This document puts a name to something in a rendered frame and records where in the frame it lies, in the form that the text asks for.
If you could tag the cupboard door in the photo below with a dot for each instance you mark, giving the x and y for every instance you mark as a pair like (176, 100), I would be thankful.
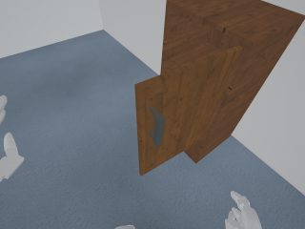
(187, 97)

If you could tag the robot left hand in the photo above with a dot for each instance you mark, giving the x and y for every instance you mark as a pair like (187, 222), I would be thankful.
(10, 162)

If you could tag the robot right hand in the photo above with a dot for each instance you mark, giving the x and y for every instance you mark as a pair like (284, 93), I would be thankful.
(246, 219)

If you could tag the handle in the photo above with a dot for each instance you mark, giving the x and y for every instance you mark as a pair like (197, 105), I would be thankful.
(158, 128)

